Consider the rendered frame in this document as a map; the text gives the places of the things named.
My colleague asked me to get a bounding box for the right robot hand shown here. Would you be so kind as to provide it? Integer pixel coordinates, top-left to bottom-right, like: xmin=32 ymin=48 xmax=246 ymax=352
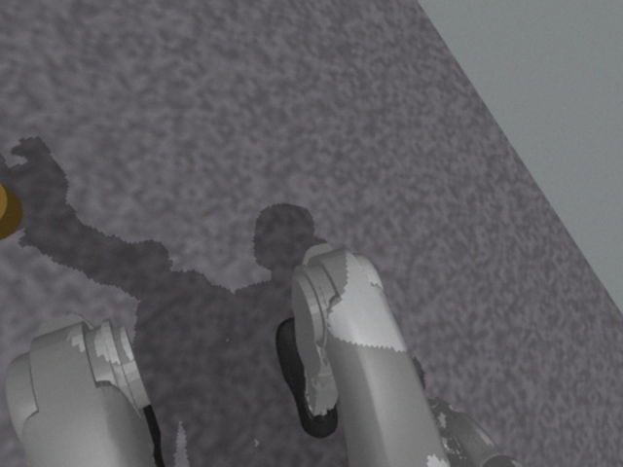
xmin=427 ymin=397 xmax=504 ymax=467

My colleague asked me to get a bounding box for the right robot foot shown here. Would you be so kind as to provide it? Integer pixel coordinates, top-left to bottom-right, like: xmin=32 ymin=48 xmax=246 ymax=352
xmin=275 ymin=317 xmax=338 ymax=438

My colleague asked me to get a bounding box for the left robot foot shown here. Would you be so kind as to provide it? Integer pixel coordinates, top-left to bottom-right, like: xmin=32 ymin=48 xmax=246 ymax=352
xmin=143 ymin=405 xmax=165 ymax=467

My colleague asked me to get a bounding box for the tin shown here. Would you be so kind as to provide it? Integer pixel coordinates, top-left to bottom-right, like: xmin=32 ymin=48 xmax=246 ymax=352
xmin=0 ymin=183 xmax=22 ymax=240

